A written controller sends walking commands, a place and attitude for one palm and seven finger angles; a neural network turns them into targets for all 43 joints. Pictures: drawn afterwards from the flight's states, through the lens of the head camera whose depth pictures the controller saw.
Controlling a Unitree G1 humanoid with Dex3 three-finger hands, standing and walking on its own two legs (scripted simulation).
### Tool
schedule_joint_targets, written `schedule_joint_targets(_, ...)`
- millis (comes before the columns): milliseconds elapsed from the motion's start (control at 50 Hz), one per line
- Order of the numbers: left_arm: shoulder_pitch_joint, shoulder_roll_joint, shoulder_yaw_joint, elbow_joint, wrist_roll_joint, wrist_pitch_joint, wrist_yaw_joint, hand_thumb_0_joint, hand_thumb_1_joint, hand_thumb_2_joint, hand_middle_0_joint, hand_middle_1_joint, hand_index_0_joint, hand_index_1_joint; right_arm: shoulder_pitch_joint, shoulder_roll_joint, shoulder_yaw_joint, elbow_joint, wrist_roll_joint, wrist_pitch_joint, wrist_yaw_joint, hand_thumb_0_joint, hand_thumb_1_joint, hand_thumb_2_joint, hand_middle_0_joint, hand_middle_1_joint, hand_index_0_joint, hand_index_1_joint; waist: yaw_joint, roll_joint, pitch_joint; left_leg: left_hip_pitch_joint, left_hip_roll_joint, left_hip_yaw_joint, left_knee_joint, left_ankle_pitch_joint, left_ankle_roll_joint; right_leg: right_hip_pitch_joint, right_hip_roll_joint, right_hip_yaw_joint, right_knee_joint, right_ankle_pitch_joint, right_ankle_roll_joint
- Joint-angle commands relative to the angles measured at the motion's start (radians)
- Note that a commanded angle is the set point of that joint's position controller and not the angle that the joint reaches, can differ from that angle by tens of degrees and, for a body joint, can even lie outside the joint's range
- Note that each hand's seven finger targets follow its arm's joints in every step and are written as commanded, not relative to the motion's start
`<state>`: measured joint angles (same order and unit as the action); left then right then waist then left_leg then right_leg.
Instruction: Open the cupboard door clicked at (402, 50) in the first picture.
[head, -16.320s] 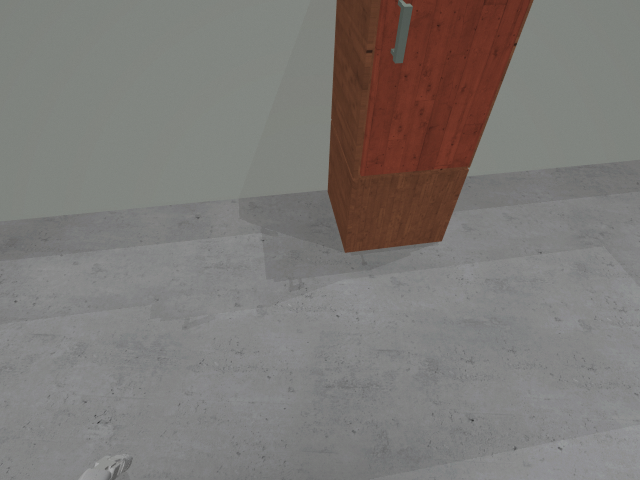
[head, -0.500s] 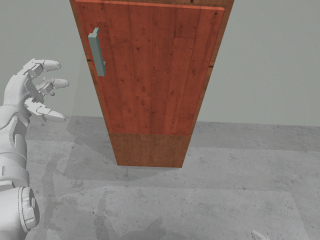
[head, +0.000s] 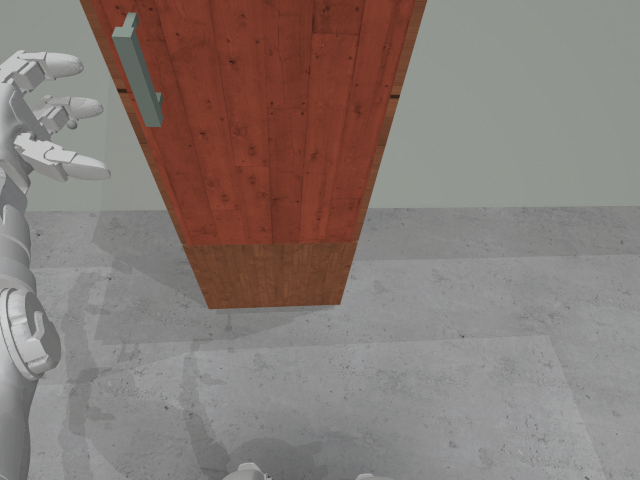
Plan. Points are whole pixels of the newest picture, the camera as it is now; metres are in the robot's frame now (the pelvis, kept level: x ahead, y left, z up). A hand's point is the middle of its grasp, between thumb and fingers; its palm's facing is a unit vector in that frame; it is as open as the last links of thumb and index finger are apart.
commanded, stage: move the hooked fingers beside the handle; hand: left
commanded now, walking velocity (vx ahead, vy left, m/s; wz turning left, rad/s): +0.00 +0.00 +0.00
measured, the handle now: (143, 72) +0.61 +0.21 +0.14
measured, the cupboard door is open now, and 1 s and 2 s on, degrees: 0 0 0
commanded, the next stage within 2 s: none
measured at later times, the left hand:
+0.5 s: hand (86, 86) +0.56 +0.26 +0.15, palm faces +0.00 -1.00 +0.01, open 14.0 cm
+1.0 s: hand (85, 101) +0.53 +0.26 +0.15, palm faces +0.01 -1.00 +0.01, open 14.0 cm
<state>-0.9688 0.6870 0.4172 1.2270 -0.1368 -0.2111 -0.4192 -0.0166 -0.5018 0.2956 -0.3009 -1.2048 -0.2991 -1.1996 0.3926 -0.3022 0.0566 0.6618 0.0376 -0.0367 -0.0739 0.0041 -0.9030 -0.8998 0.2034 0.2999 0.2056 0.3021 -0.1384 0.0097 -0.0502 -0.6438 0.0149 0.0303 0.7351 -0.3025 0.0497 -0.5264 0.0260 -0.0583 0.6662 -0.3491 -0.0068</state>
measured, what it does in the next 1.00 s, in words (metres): stands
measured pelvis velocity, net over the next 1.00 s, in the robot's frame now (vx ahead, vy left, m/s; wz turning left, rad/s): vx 0.03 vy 0.01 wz -0.01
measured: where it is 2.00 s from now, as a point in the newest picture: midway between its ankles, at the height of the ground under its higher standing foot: outside the picture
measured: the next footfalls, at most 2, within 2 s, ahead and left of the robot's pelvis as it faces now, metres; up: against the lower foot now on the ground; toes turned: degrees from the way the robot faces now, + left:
none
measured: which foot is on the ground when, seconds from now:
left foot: down 0.00-1.00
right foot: down 0.00-1.00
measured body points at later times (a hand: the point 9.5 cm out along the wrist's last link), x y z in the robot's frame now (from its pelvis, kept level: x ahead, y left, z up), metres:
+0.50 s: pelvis +0.02 +0.00 -0.01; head +0.16 +0.02 +0.42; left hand +0.56 +0.32 +0.15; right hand -0.05 -0.28 -0.09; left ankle +0.03 +0.08 -0.71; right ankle -0.02 -0.12 -0.71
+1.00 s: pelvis +0.03 +0.01 -0.01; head +0.12 +0.03 +0.43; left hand +0.52 +0.31 +0.15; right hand +0.04 -0.26 -0.11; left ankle +0.03 +0.08 -0.71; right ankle -0.02 -0.12 -0.71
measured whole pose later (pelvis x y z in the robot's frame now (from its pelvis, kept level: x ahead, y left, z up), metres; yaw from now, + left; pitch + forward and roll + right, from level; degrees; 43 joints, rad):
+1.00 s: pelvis +0.03 +0.01 -0.01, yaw -1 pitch +17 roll -4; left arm -1.02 0.70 0.44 1.23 -0.10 -0.19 -0.40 -0.02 -0.50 0.30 -0.30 -1.20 -0.30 -1.20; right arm 0.40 -0.28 0.04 0.61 0.01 0.08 -0.03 0.00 -0.90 -0.90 0.20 0.30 0.21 0.30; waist -0.16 0.03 -0.10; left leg -0.73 0.03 0.02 0.80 -0.36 0.05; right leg -0.58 0.04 -0.06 0.68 -0.38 0.00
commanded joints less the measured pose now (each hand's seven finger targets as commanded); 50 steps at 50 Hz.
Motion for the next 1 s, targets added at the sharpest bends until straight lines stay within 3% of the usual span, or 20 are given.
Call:
schedule_joint_targets(0, -0.52, 0.359, 0.059, -0.155, -0.01, -0.073, -0.028, 0.0, -0.5, 0.3, -0.3, -1.2, -0.3, -1.2, 0.136, -0.2, -0.073, -0.062, 0.004, -0.006, -0.024, 0.0, -0.9, -0.9, 0.2, 0.3, 0.2, 0.3, -0.027, 0.11, -0.396, 0.382, 0.014, -0.107, -0.052, 0.264, -0.009, -0.042, 0.021, 0.039, -0.076, 0.247, -0.01)
schedule_joint_targets(40, -0.545, 0.383, 0.053, -0.115, 0.01, -0.063, -0.034, 0.0, -0.5, 0.3, -0.3, -1.2, -0.3, -1.2, 0.153, -0.203, -0.072, -0.053, 0.002, 0.002, -0.022, 0.0, -0.9, -0.9, 0.2, 0.3, 0.2, 0.3, -0.034, 0.137, -0.373, 0.356, 0.013, -0.107, -0.044, 0.249, -0.008, -0.069, 0.022, 0.04, -0.076, 0.231, -0.008)
schedule_joint_targets(160, -0.594, 0.479, 0.081, -0.066, 0.035, -0.048, -0.045, 0.0, -0.5, 0.3, -0.3, -1.2, -0.3, -1.2, 0.203, -0.212, -0.067, -0.054, -0.004, 0.034, -0.031, 0.0, -0.9, -0.9, 0.2, 0.3, 0.2, 0.3, -0.056, 0.129, -0.392, 0.283, 0.01, -0.092, -0.009, 0.261, 0.005, -0.049, 0.025, 0.054, -0.067, 0.27, 0.0)
schedule_joint_targets(260, -0.648, 0.499, 0.066, -0.046, 0.049, -0.051, -0.055, 0.0, -0.5, 0.3, -0.3, -1.2, -0.3, -1.2, 0.235, -0.214, -0.062, -0.048, -0.009, 0.049, -0.036, 0.0, -0.9, -0.9, 0.2, 0.3, 0.2, 0.3, -0.087, 0.167, -0.404, 0.278, 0.018, -0.086, 0.016, 0.269, 0.009, -0.086, 0.029, 0.057, -0.065, 0.271, 0.007)
schedule_joint_targets(280, -0.656, 0.539, 0.084, -0.046, 0.055, -0.053, -0.058, 0.0, -0.5, 0.3, -0.3, -1.2, -0.3, -1.2, 0.244, -0.219, -0.062, -0.044, -0.011, 0.054, -0.039, 0.0, -0.9, -0.9, 0.2, 0.3, 0.2, 0.3, -0.086, 0.168, -0.441, 0.282, 0.023, -0.088, 0.024, 0.289, 0.009, -0.076, 0.029, 0.059, -0.061, 0.29, 0.011)
schedule_joint_targets(300, -0.673, 0.537, 0.075, -0.05, 0.059, -0.051, -0.061, 0.0, -0.5, 0.3, -0.3, -1.2, -0.3, -1.2, 0.25, -0.218, -0.061, -0.045, -0.012, 0.058, -0.039, 0.0, -0.9, -0.9, 0.2, 0.3, 0.2, 0.3, -0.089, 0.2, -0.455, 0.291, 0.023, -0.088, 0.028, 0.296, 0.007, -0.085, 0.03, 0.059, -0.058, 0.29, 0.01)
schedule_joint_targets(340, -0.665, 0.545, 0.086, -0.024, 0.061, -0.042, -0.067, 0.0, -0.5, 0.3, -0.3, -1.2, -0.3, -1.2, 0.261, -0.217, -0.061, -0.041, -0.014, 0.062, -0.037, 0.0, -0.9, -0.9, 0.2, 0.3, 0.2, 0.3, -0.091, 0.194, -0.458, 0.288, 0.024, -0.087, 0.035, 0.303, 0.007, -0.093, 0.033, 0.053, -0.057, 0.291, 0.01)
schedule_joint_targets(400, -0.627, 0.571, 0.112, -0.031, 0.07, -0.036, -0.071, 0.0, -0.5, 0.3, -0.3, -1.2, -0.3, -1.2, 0.278, -0.214, -0.061, -0.047, -0.021, 0.075, -0.033, 0.0, -0.9, -0.9, 0.2, 0.3, 0.2, 0.3, -0.072, 0.217, -0.504, 0.321, 0.025, -0.091, 0.044, 0.386, 0.003, -0.085, 0.039, 0.044, -0.041, 0.348, 0.006)
schedule_joint_targets(440, -0.597, 0.566, 0.12, -0.064, 0.076, -0.031, -0.071, 0.0, -0.5, 0.3, -0.3, -1.2, -0.3, -1.2, 0.286, -0.211, -0.066, -0.055, -0.023, 0.085, -0.025, 0.0, -0.9, -0.9, 0.2, 0.3, 0.2, 0.3, -0.058, 0.241, -0.547, 0.365, 0.026, -0.091, 0.052, 0.46, -0.002, -0.087, 0.044, 0.036, -0.029, 0.392, 0.004)
schedule_joint_targets(480, -0.596, 0.556, 0.121, -0.098, 0.072, -0.031, -0.069, 0.0, -0.5, 0.3, -0.3, -1.2, -0.3, -1.2, 0.293, -0.21, -0.07, -0.056, -0.028, 0.095, -0.018, 0.0, -0.9, -0.9, 0.2, 0.3, 0.2, 0.3, -0.059, 0.254, -0.551, 0.407, 0.033, -0.101, 0.057, 0.53, -0.008, -0.111, 0.049, 0.027, -0.025, 0.412, 0.003)
schedule_joint_targets(540, -0.544, 0.515, 0.127, -0.172, 0.051, -0.031, -0.068, 0.0, -0.5, 0.3, -0.3, -1.2, -0.3, -1.2, 0.292, -0.206, -0.083, -0.069, -0.029, 0.107, -0.001, 0.0, -0.9, -0.9, 0.2, 0.3, 0.2, 0.3, -0.038, 0.28, -0.572, 0.481, 0.043, -0.108, 0.057, 0.639, -0.017, -0.122, 0.058, 0.017, -0.027, 0.433, 0.0)
schedule_joint_targets(660, -0.465, 0.428, 0.124, -0.238, 0.014, -0.021, -0.058, 0.0, -0.5, 0.3, -0.3, -1.2, -0.3, -1.2, 0.282, -0.198, -0.096, -0.077, -0.031, 0.121, 0.021, 0.0, -0.9, -0.9, 0.2, 0.3, 0.2, 0.3, -0.021, 0.251, -0.553, 0.538, 0.052, -0.12, 0.054, 0.748, -0.022, -0.127, 0.066, 0.005, -0.033, 0.444, -0.006)
schedule_joint_targets(740, -0.454, 0.328, 0.053, -0.22, 0.017, -0.001, -0.035, 0.0, -0.5, 0.3, -0.3, -1.2, -0.3, -1.2, 0.252, -0.186, -0.096, -0.084, -0.027, 0.122, 0.028, 0.0, -0.9, -0.9, 0.2, 0.3, 0.2, 0.3, -0.037, 0.224, -0.445, 0.495, 0.052, -0.123, 0.031, 0.646, -0.025, -0.164, 0.061, -0.004, -0.046, 0.368, -0.003)
schedule_joint_targets(760, -0.477, 0.309, 0.046, -0.25, 0.014, -0.009, -0.026, 0.0, -0.5, 0.3, -0.3, -1.2, -0.3, -1.2, 0.251, -0.185, -0.095, -0.085, -0.03, 0.119, 0.027, 0.0, -0.9, -0.9, 0.2, 0.3, 0.2, 0.3, -0.036, 0.234, -0.459, 0.516, 0.05, -0.129, 0.032, 0.667, -0.026, -0.161, 0.06, -0.005, -0.043, 0.369, -0.006)
schedule_joint_targets(780, -0.465, 0.34, 0.074, -0.263, 0.015, -0.014, -0.015, 0.0, -0.5, 0.3, -0.3, -1.2, -0.3, -1.2, 0.248, -0.187, -0.099, -0.086, -0.029, 0.119, 0.028, 0.0, -0.9, -0.9, 0.2, 0.3, 0.2, 0.3, -0.026, 0.235, -0.482, 0.53, 0.054, -0.133, 0.031, 0.681, -0.032, -0.154, 0.06, -0.003, -0.04, 0.371, -0.006)
schedule_joint_targets(800, -0.462, 0.332, 0.075, -0.268, 0.012, -0.019, -0.009, 0.0, -0.5, 0.3, -0.3, -1.2, -0.3, -1.2, 0.243, -0.186, -0.098, -0.089, -0.03, 0.116, 0.031, 0.0, -0.9, -0.9, 0.2, 0.3, 0.2, 0.3, -0.026, 0.247, -0.493, 0.542, 0.053, -0.132, 0.032, 0.69, -0.034, -0.152, 0.06, -0.001, -0.039, 0.379, -0.006)
schedule_joint_targets(820, -0.463, 0.34, 0.084, -0.265, 0.011, -0.026, -0.002, 0.0, -0.5, 0.3, -0.3, -1.2, -0.3, -1.2, 0.242, -0.187, -0.098, -0.087, -0.03, 0.117, 0.03, 0.0, -0.9, -0.9, 0.2, 0.3, 0.2, 0.3, -0.026, 0.208, -0.491, 0.529, 0.053, -0.134, 0.032, 0.671, -0.032, -0.141, 0.059, 0.0, -0.037, 0.377, -0.007)
schedule_joint_targets(860, -0.521, 0.296, 0.056, -0.276, 0.003, -0.043, 0.009, 0.0, -0.5, 0.3, -0.3, -1.2, -0.3, -1.2, 0.232, -0.182, -0.095, -0.082, -0.03, 0.112, 0.029, 0.0, -0.9, -0.9, 0.2, 0.3, 0.2, 0.3, -0.044, 0.205, -0.472, 0.527, 0.049, -0.135, 0.033, 0.652, -0.028, -0.147, 0.057, 0.0, -0.035, 0.374, -0.008)
schedule_joint_targets(980, -0.563, 0.311, 0.043, -0.181, 0.034, -0.058, 0.032, 0.0, -0.5, 0.3, -0.3, -1.2, -0.3, -1.2, 0.205, -0.187, -0.087, -0.07, -0.023, 0.102, 0.021, 0.0, -0.9, -0.9, 0.2, 0.3, 0.2, 0.3, -0.056, 0.187, -0.445, 0.476, 0.04, -0.138, 0.026, 0.496, -0.027, -0.164, 0.047, 0.007, -0.033, 0.312, -0.008)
